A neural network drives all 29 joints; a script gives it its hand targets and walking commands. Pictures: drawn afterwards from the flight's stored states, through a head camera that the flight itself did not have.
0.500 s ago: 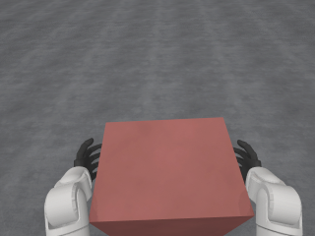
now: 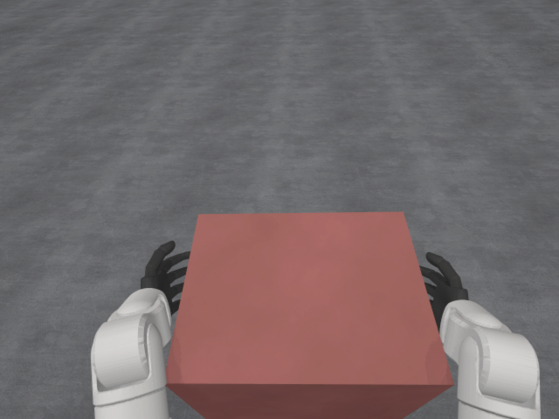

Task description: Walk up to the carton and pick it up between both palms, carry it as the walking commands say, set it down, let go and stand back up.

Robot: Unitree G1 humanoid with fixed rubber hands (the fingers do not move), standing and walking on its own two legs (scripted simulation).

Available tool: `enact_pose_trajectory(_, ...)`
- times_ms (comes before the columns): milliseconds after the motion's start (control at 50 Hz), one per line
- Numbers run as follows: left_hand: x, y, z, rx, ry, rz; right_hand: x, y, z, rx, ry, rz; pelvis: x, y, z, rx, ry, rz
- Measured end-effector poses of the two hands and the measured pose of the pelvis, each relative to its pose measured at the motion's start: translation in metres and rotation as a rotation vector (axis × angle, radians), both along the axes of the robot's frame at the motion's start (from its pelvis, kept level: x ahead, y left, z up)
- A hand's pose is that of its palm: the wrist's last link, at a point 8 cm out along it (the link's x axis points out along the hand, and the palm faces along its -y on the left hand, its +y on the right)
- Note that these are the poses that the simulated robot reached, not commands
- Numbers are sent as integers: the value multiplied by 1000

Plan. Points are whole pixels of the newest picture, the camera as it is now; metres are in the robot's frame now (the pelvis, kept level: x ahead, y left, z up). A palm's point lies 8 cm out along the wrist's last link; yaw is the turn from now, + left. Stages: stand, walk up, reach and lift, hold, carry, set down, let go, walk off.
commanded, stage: carry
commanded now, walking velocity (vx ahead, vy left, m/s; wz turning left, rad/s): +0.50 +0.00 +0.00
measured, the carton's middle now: (300, 324) +0.25 -0.01 +0.00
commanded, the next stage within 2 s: none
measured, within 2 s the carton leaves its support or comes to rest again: neither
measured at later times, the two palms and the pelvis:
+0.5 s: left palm (189, 174) +0.51 +0.18 +0.08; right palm (396, 191) +0.46 -0.19 +0.07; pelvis +0.25 +0.02 +0.00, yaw -2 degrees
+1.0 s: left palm (198, 102) +0.79 +0.21 +0.07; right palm (352, 110) +0.74 -0.16 +0.07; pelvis +0.53 +0.04 +0.01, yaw -4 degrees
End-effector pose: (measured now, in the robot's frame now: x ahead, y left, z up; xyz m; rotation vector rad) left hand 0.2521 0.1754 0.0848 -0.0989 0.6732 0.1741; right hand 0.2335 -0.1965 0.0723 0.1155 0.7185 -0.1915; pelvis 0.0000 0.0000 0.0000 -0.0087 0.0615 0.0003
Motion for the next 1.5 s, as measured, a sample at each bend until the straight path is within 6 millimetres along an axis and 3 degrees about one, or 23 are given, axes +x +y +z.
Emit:
enact_pose_trajectory(140, 46, 29, 2, -13, 0, 80, 76, 28, 8, -1, 0, 69, 61, 8, 8, 18, 8, 9)
enact_pose_trajectory(260, 114, 49, -4, -3, -36, 40, 137, 50, 1, 15, -33, 32, 123, 26, -6, 27, -6, -36)
enact_pose_trajectory(340, 161, 42, -12, -19, 18, -18, 158, 43, -6, 4, 18, -31, 160, 28, -2, 34, 1, -51)
enact_pose_trajectory(420, 208, 23, -6, -32, 14, -59, 184, 26, -3, 14, 13, -90, 201, 25, 3, 26, 8, -53)
enact_pose_trajectory(540, 272, 3, -5, -36, -25, -54, 253, 4, 1, -21, -25, -61, 271, 12, -3, -1, 4, -19)
enact_pose_trajectory(620, 303, 11, -3, -21, -3, 8, 310, 11, 7, -30, -1, 12, 314, 10, 4, 3, 14, -4)
enact_pose_trajectory(720, 350, 36, -2, -29, -1, 76, 382, 35, 10, -23, 0, 70, 367, 16, 7, 16, 17, -4)
enact_pose_trajectory(840, 432, 59, -11, -16, -36, 45, 455, 58, 1, -4, -33, 28, 443, 35, -8, 28, 0, -52)
enact_pose_trajectory(900, 476, 56, -15, -11, 13, -12, 476, 56, -7, -3, 16, -30, 472, 41, -4, 20, 6, -61)
enact_pose_trajectory(1000, 540, 36, -14, -37, 45, -72, 509, 39, -5, -11, 47, -115, 528, 43, 6, 5, 15, -70)
enact_pose_trajectory(1060, 579, 23, -10, -34, 24, -98, 539, 27, -1, -2, 23, -148, 565, 39, 6, 2, 14, -80)
enact_pose_trajectory(1160, 646, 6, -6, -9, -34, -91, 611, 10, -7, -7, -31, -116, 634, 26, -7, -12, 7, -48)
enact_pose_trajectory(1220, 673, 8, -10, -1, -4, -46, 658, 9, -6, -32, 1, -44, 666, 21, -4, -16, 9, -31)
enact_pose_trajectory(1380, 739, 42, -4, -26, 7, 98, 775, 42, 7, -25, 10, 71, 758, 21, 10, 10, 17, -10)
enact_pose_trajectory(1500, 827, 64, -6, -16, -63, 67, 854, 63, 6, -16, -58, 39, 842, 42, -8, 18, 0, -50)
